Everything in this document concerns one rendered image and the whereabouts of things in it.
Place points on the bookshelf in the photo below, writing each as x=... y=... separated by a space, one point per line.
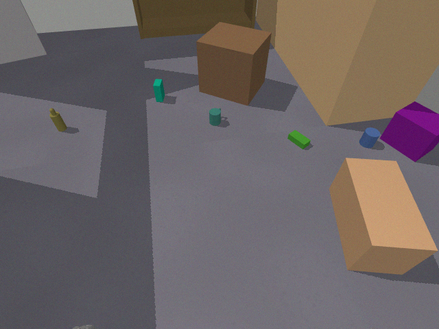
x=160 y=18

